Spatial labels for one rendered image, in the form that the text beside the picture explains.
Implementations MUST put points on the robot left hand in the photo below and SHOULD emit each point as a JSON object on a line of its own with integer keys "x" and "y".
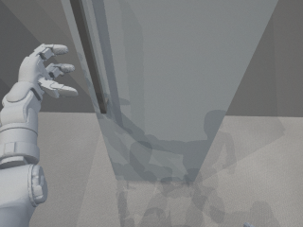
{"x": 33, "y": 70}

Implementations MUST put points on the handle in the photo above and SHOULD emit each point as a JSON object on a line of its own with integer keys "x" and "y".
{"x": 85, "y": 38}

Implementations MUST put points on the fridge door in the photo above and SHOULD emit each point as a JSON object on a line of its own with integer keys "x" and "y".
{"x": 170, "y": 69}

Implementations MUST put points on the robot left forearm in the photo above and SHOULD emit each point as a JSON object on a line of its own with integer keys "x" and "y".
{"x": 19, "y": 126}

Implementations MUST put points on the left robot upper arm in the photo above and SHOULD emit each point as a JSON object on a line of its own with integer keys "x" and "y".
{"x": 22, "y": 189}

